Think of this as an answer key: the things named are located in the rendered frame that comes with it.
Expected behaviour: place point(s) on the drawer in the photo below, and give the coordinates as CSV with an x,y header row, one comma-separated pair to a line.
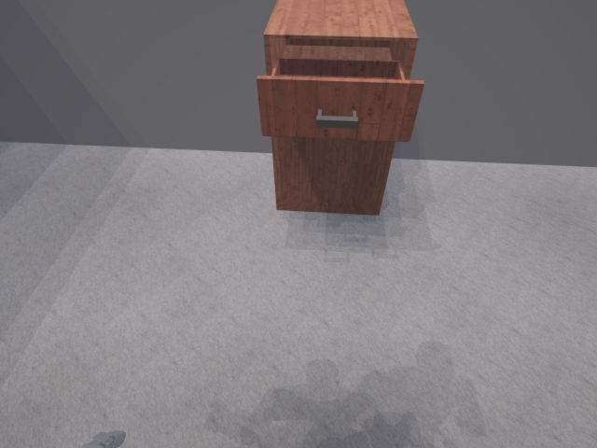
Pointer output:
x,y
385,103

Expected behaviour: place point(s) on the handle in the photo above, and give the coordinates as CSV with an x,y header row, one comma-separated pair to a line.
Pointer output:
x,y
336,122

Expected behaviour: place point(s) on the cabinet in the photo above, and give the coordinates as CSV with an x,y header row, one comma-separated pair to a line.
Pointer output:
x,y
336,175

